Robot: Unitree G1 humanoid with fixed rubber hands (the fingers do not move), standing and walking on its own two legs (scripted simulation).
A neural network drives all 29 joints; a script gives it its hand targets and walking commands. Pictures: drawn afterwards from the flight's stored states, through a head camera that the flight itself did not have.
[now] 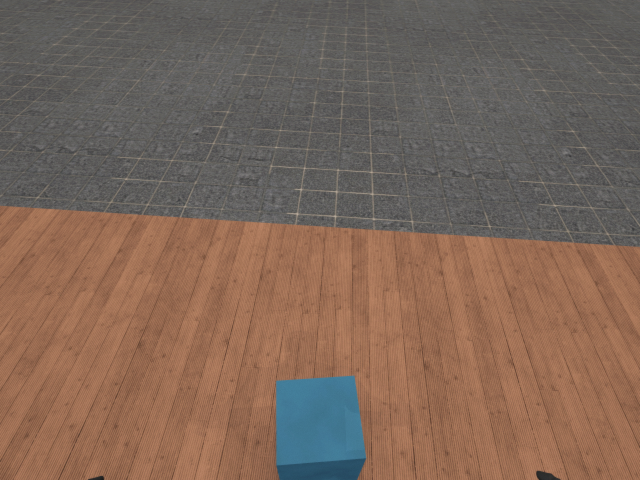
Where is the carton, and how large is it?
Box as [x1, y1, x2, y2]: [276, 376, 365, 479]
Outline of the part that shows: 354,376 276,381 276,465 280,479 357,478 365,459 365,453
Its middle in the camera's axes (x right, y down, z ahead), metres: -0.01 +0.53 +1.06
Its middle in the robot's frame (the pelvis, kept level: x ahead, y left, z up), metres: +0.39 -0.01 -0.66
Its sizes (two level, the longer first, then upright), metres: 0.210 0.200 0.250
